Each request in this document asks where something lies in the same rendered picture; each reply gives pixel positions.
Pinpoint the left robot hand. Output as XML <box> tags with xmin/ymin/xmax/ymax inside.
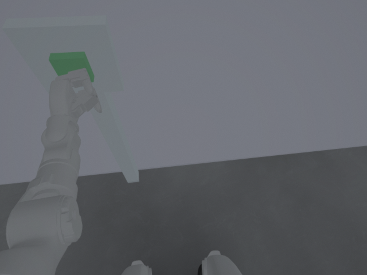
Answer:
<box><xmin>49</xmin><ymin>68</ymin><xmax>102</xmax><ymax>122</ymax></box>

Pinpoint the panel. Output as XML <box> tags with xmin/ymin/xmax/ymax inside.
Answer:
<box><xmin>2</xmin><ymin>15</ymin><xmax>139</xmax><ymax>183</ymax></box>

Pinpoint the robot right shin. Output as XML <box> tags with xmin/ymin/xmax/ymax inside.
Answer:
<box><xmin>207</xmin><ymin>250</ymin><xmax>221</xmax><ymax>258</ymax></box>

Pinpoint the right robot thigh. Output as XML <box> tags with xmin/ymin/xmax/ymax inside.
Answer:
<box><xmin>202</xmin><ymin>255</ymin><xmax>242</xmax><ymax>275</ymax></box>

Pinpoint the button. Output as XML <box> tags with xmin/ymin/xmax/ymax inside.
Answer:
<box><xmin>49</xmin><ymin>52</ymin><xmax>94</xmax><ymax>82</ymax></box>

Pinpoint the left robot forearm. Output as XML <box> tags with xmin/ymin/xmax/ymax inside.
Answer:
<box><xmin>6</xmin><ymin>115</ymin><xmax>81</xmax><ymax>248</ymax></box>

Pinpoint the left robot upper arm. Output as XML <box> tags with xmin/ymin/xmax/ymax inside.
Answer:
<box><xmin>0</xmin><ymin>195</ymin><xmax>83</xmax><ymax>275</ymax></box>

